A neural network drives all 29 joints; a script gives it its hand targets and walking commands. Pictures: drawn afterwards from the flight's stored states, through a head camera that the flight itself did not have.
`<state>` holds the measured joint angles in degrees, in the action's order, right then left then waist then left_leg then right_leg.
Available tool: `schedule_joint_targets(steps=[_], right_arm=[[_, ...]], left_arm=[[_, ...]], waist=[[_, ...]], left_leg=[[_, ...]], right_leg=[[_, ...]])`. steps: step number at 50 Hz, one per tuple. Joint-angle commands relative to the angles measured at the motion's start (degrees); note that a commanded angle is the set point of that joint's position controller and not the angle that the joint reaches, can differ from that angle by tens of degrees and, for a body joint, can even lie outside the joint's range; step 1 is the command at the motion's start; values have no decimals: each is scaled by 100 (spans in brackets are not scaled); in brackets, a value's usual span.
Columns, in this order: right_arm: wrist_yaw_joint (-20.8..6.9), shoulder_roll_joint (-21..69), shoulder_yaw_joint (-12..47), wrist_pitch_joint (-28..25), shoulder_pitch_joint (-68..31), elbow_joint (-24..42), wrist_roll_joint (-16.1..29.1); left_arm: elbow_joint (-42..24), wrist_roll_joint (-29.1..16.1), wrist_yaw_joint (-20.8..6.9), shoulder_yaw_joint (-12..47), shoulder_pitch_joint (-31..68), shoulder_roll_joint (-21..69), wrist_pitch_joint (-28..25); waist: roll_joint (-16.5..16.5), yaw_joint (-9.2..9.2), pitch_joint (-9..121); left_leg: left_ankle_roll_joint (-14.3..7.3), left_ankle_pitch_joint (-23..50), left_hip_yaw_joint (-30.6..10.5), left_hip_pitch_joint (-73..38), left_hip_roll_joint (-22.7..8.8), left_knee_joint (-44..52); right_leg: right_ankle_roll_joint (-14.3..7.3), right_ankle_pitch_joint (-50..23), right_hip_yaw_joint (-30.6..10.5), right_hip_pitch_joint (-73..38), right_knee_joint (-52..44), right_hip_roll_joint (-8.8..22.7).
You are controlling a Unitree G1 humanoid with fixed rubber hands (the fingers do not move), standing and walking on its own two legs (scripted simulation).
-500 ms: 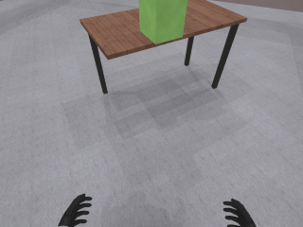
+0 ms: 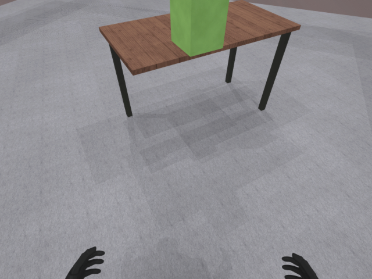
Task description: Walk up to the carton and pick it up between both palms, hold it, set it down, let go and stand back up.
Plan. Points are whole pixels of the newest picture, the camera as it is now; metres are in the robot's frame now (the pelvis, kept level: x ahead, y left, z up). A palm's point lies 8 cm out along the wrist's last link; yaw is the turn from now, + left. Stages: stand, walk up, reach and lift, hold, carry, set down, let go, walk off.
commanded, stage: stand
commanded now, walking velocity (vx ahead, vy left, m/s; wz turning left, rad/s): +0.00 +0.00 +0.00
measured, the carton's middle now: (197, 19) +1.26 +0.00 +0.05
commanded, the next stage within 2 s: walk up in 1.16 s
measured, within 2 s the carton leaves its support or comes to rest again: neither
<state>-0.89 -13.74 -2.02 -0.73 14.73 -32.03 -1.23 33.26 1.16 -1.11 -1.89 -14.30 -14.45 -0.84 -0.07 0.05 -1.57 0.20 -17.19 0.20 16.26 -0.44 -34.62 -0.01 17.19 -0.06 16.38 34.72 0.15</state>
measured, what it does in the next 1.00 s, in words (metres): stands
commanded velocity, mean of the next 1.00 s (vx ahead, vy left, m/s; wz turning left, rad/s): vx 0.00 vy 0.00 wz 0.00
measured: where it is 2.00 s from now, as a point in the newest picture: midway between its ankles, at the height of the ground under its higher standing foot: outside the picture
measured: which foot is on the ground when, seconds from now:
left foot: down 0.00-1.00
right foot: down 0.00-1.00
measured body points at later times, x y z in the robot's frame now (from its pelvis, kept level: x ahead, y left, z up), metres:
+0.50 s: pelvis +0.00 +0.00 +0.00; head +0.00 +0.00 +0.45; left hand +0.14 +0.26 -0.09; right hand +0.14 -0.25 -0.09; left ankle +0.02 +0.12 -0.73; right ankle +0.02 -0.12 -0.73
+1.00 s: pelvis +0.00 +0.00 +0.00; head +0.00 +0.00 +0.45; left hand +0.14 +0.26 -0.09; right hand +0.13 -0.26 -0.09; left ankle +0.02 +0.12 -0.73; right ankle +0.02 -0.12 -0.73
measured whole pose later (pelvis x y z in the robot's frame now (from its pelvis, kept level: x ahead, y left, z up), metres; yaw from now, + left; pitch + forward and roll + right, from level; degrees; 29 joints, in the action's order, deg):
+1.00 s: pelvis +0.00 +0.00 +0.00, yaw +0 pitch -2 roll +0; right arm -0.6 -15.1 -0.9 -0.4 15.8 -33.9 -0.9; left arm 33.9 0.8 -0.7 -0.6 -15.8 -15.5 -0.5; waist 0.3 -0.1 -1.0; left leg 0.3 -16.4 0.4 15.3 -0.5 -33.4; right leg -0.1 16.5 -0.3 15.6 33.8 0.0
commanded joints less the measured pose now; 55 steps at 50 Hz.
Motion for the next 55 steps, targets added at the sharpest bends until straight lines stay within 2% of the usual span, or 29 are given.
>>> schedule_joint_targets(steps=[1, 28, 29, 34, 36, 41, 45, 48, 51, 55], right_arm=[[27, -654, -192, -123, -115, 456, 5], [55, -738, -146, -101, 40, 379, 24], [57, -759, -128, -101, 21, 356, 27], [54, -781, -93, -83, 24, 336, 53], [54, -801, -96, -80, 1, 305, 33], [55, -796, -87, -92, 33, 271, 34], [55, -805, -95, -71, -17, 271, 23], [52, -791, -87, -66, 51, 232, 37], [55, -790, -87, -62, 57, 222, 47], [62, -803, -78, -70, 32, 219, 35]], left_arm=[[-499, -6, 25, -178, 126, -607, -117], [-413, -23, 50, -131, -7, -689, -94], [-421, -18, 49, -128, -49, -674, -91], [-419, -32, 57, -93, -88, -683, -82], [-398, -44, 58, -86, -91, -685, -82], [-425, -34, 70, -73, -48, -726, -94], [-449, -32, 68, -67, -75, -732, -83], [-415, -27, 64, -92, -72, -763, -69], [-417, -36, 64, -93, -50, -763, -69], [-393, -43, 64, -78, -117, -753, -74]], waist=[[15, 0, 212], [20, 2, 216], [159, -13, 289], [-10, -17, 156], [80, 2, 150], [-49, -29, 313], [63, -21, 293], [-92, 8, 169], [-29, -31, 28], [59, 7, 172]], left_leg=[[-191, 278, -474, -16, -401, 600], [-207, 446, -489, -60, -442, 645], [-222, 472, -520, -44, -465, 661], [-223, 369, -519, 36, -463, 686], [-226, 358, -482, 15, -447, 708], [-218, 681, -475, -161, -459, 634], [-216, 452, -421, -137, -428, 605], [-207, 321, -492, -71, -429, 683], [-215, 316, -498, 3, -425, 724], [-228, 397, -500, -72, -442, 726]], right_leg=[[-191, -297, -515, 29, -647, 438], [-200, -483, -545, -14, -678, 466], [-179, -529, -555, -128, -582, 426], [-167, -487, -530, -80, -635, 445], [-164, -453, -565, -37, -672, 442], [-174, -751, -548, -103, -594, 455], [-207, -497, -627, -39, -692, 485], [-197, -305, -579, -29, -740, 462], [-201, -351, -620, 14, -746, 451], [-198, -425, -612, -76, -702, 457]])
